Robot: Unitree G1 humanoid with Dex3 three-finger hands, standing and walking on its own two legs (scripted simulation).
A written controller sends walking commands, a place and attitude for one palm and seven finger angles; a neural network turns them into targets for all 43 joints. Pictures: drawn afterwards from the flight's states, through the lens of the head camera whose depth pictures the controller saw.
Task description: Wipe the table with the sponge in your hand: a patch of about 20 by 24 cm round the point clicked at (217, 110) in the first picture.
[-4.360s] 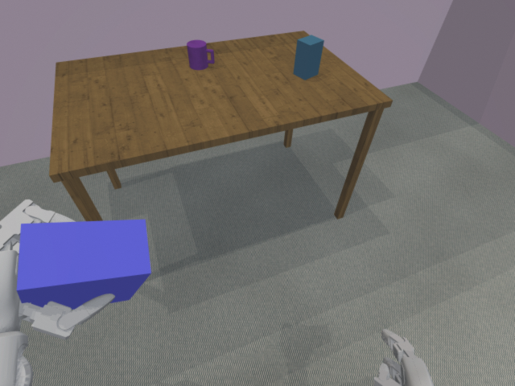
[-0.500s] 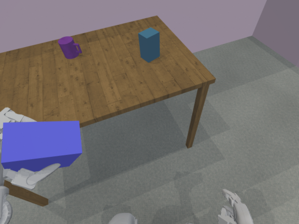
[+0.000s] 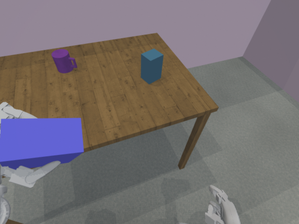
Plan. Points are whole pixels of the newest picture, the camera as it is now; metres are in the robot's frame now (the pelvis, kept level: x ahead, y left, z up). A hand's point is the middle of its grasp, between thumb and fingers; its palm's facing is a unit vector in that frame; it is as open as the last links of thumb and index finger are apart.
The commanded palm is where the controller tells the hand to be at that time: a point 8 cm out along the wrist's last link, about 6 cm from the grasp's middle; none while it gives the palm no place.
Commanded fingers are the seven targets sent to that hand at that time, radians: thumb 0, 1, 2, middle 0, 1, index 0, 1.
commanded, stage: come to a stop and stand still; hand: left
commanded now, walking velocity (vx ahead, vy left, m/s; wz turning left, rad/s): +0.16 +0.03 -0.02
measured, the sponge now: (53, 144) +0.24 +0.21 +0.15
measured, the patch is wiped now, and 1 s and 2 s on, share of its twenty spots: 0.00 0.00 0.00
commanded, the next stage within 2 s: look again from close up in 1.28 s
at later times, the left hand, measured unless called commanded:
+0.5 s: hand (71, 140) +0.24 +0.17 +0.17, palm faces +0.32 -0.80 -0.51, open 10.6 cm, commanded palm +0.18 +0.23 +0.18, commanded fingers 0.00 0.10 1.30 -1.20 -1.60 -1.20 -1.60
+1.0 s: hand (39, 175) +0.17 +0.20 +0.17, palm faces +0.42 -0.81 -0.40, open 10.6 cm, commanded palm +0.12 +0.25 +0.18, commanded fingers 0.00 0.10 1.30 -1.20 -1.60 -1.20 -1.60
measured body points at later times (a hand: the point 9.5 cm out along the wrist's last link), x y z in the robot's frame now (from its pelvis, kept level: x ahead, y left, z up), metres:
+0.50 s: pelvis +0.02 -0.05 +0.01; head +0.07 -0.07 +0.45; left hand +0.22 +0.21 +0.20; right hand +0.20 -0.31 -0.08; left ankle -0.02 +0.11 -0.69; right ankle +0.06 -0.11 -0.74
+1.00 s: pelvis -0.04 -0.03 +0.00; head -0.04 -0.05 +0.45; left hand +0.14 +0.24 +0.19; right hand +0.13 -0.23 -0.10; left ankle -0.02 +0.10 -0.73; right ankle +0.06 -0.10 -0.74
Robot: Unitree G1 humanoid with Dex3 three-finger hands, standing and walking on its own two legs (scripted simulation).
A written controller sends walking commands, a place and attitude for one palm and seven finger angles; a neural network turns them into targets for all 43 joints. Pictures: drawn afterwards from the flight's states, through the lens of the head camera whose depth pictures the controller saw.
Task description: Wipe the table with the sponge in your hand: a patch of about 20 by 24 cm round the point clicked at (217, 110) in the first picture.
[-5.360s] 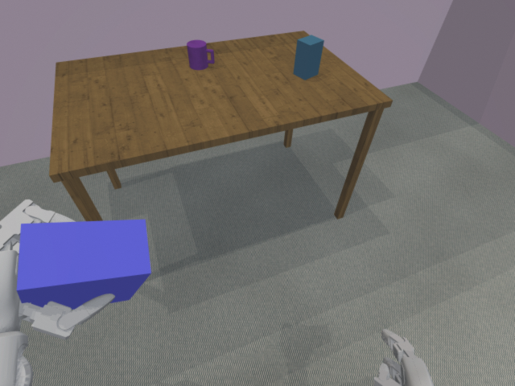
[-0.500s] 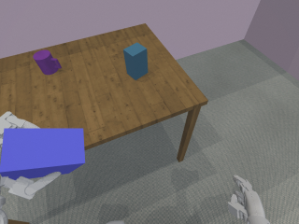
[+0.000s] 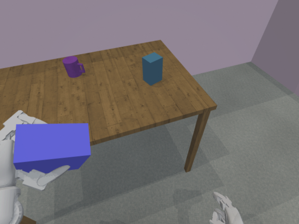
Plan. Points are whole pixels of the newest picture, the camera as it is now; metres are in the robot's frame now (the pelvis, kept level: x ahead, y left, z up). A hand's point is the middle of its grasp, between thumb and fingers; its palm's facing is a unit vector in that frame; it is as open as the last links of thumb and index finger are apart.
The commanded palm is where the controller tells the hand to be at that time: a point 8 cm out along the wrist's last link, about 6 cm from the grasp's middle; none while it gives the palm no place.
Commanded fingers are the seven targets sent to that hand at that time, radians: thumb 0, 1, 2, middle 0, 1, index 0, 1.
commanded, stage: come to a stop and stand still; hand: left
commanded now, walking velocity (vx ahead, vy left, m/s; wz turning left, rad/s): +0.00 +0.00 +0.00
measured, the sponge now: (63, 150) +0.23 +0.20 +0.15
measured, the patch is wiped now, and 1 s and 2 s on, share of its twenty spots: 0.00 0.00 0.00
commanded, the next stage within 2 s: look again from close up in 0.28 s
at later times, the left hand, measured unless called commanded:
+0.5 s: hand (12, 137) +0.22 +0.29 +0.19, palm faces +0.49 -0.76 -0.43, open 10.6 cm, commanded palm +0.14 +0.28 +0.18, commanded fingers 0.00 0.10 1.30 -1.20 -1.60 -1.20 -1.60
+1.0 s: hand (21, 135) +0.24 +0.29 +0.18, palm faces +0.43 -0.84 -0.32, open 10.6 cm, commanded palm +0.18 +0.32 +0.18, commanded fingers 0.00 0.10 1.30 -1.20 -1.60 -1.20 -1.60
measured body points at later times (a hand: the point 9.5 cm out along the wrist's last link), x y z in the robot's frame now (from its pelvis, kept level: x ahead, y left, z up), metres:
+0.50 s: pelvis -0.02 +0.00 +0.00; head -0.01 +0.00 +0.45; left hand +0.19 +0.32 +0.22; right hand +0.14 -0.23 -0.09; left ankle +0.01 +0.12 -0.73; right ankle +0.09 -0.07 -0.73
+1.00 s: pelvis +0.03 +0.04 +0.00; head +0.04 +0.06 +0.44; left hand +0.21 +0.33 +0.19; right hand +0.21 -0.18 -0.07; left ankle +0.02 +0.12 -0.73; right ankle +0.10 -0.07 -0.73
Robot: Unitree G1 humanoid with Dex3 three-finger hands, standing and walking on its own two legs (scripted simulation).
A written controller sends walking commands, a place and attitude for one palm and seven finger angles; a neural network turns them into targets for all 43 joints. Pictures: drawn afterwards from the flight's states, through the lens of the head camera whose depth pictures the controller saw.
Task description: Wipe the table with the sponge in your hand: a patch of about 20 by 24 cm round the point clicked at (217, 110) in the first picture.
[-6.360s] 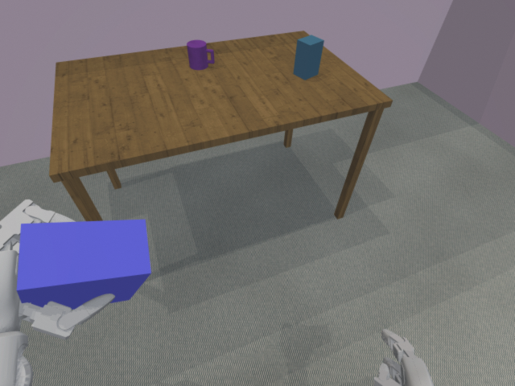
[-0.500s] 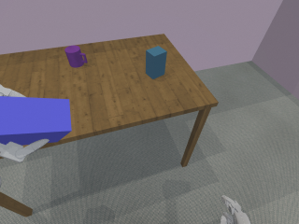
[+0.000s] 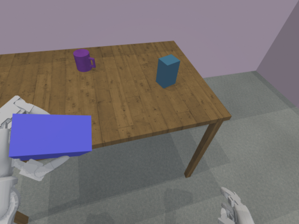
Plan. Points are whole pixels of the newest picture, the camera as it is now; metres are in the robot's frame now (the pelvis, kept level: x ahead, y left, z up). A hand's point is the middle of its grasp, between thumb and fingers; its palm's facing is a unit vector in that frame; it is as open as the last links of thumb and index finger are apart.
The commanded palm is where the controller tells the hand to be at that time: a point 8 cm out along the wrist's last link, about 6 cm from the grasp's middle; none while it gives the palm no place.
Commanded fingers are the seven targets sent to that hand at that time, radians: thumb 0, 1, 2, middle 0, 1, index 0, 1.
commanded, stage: shuffle to correct the standing spot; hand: left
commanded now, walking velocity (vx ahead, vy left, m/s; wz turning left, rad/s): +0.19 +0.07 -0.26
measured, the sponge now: (63, 139) +0.23 +0.21 +0.16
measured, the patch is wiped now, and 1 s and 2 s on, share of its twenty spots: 0.00 0.00 0.00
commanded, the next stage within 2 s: come to a stop and stand still in 0.40 s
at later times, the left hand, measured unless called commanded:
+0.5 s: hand (51, 93) +0.34 +0.28 +0.17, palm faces +0.35 -0.84 -0.42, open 10.6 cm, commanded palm +0.30 +0.32 +0.19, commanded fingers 0.00 0.10 1.30 -1.20 -1.60 -1.20 -1.60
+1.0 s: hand (51, 81) +0.38 +0.30 +0.17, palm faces +0.30 -0.84 -0.45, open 10.6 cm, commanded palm +0.33 +0.33 +0.19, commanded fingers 0.00 0.10 1.30 -1.20 -1.60 -1.20 -1.60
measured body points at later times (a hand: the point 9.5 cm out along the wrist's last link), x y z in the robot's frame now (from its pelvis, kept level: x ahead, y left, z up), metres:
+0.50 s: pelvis +0.12 +0.05 -0.01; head +0.15 +0.07 +0.44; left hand +0.32 +0.32 +0.19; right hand +0.29 -0.20 -0.08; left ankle +0.19 +0.20 -0.73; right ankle +0.11 -0.08 -0.73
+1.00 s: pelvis +0.15 +0.06 +0.01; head +0.19 +0.08 +0.46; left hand +0.36 +0.34 +0.20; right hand +0.34 -0.17 -0.06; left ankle +0.19 +0.20 -0.73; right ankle +0.13 -0.04 -0.73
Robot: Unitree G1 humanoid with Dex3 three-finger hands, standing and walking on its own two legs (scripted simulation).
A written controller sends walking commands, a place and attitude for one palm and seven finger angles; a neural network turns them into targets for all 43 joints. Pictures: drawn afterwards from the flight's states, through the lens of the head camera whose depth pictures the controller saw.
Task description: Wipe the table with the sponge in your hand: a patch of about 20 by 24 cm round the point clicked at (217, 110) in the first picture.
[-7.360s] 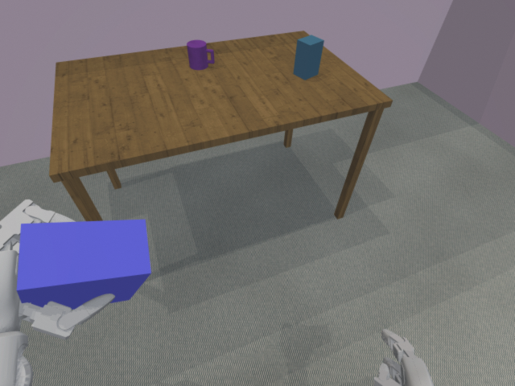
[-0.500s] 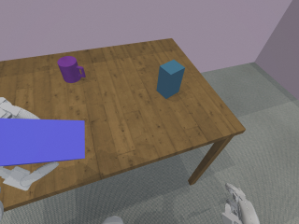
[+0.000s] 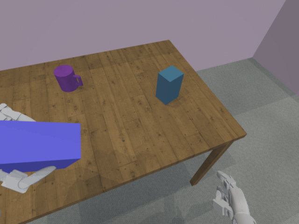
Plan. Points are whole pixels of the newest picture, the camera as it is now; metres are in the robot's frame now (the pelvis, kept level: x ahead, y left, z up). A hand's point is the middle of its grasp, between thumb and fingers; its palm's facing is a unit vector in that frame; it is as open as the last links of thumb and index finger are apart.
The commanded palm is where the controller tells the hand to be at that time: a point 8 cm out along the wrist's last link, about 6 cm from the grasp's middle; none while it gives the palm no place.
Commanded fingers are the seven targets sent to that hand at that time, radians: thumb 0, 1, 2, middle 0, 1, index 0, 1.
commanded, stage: come to a stop and stand still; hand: left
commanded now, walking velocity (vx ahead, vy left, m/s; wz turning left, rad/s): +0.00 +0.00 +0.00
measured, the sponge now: (50, 149) +0.23 +0.22 +0.14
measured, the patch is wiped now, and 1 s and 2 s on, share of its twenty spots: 0.00 0.00 0.00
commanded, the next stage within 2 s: look again from close up in 1.76 s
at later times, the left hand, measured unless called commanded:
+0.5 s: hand out of the picture +0.15 +0.32 +0.15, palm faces +0.38 -0.82 -0.42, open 10.6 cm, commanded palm +0.07 +0.34 +0.18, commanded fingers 0.00 0.10 1.30 -1.20 -1.60 -1.20 -1.60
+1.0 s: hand out of the picture +0.06 +0.38 +0.16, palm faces +0.50 -0.81 -0.31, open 10.6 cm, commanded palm -0.03 +0.39 +0.18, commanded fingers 0.00 0.10 1.30 -1.20 -1.60 -1.20 -1.60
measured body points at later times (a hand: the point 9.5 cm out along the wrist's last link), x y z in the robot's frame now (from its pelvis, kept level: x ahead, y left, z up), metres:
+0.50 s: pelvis -0.08 +0.05 +0.00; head -0.05 +0.10 +0.44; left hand +0.12 +0.36 +0.18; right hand +0.09 -0.16 -0.07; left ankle +0.03 +0.14 -0.74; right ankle -0.02 -0.10 -0.73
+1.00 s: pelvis -0.15 +0.09 -0.02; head -0.12 +0.15 +0.43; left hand +0.03 +0.42 +0.18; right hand +0.06 -0.10 -0.08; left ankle +0.02 +0.15 -0.73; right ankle -0.14 -0.01 -0.68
